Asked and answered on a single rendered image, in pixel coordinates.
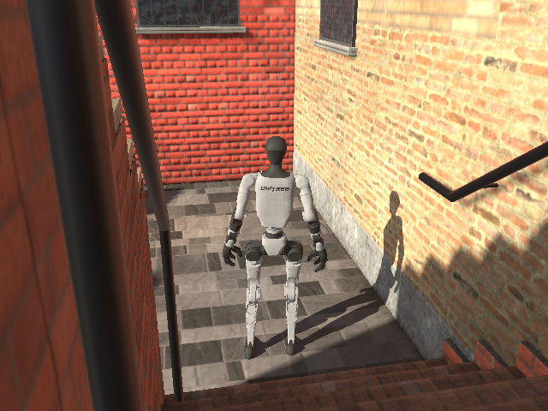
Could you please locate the left robot upper arm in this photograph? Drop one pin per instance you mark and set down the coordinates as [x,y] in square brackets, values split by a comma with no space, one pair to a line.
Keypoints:
[243,196]

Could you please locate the left robot hand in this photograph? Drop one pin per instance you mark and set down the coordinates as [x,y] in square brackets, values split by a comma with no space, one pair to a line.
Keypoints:
[227,254]

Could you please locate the robot left foot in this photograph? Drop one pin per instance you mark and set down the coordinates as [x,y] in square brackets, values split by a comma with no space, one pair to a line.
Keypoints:
[250,351]

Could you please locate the right robot upper arm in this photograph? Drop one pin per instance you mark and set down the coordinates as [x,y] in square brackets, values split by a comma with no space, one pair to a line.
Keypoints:
[306,197]

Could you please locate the robot foot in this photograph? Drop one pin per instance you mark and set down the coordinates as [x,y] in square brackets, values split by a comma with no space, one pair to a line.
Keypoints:
[290,348]
[250,351]

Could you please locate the right robot hand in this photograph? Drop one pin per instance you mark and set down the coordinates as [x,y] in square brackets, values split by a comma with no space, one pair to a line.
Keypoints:
[322,258]

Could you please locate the left robot forearm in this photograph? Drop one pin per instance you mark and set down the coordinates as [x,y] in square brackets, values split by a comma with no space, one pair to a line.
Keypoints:
[233,231]

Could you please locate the right robot forearm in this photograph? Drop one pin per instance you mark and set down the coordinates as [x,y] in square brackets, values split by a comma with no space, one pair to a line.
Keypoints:
[316,233]

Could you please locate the robot right foot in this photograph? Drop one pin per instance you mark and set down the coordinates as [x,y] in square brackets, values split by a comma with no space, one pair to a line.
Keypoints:
[290,348]

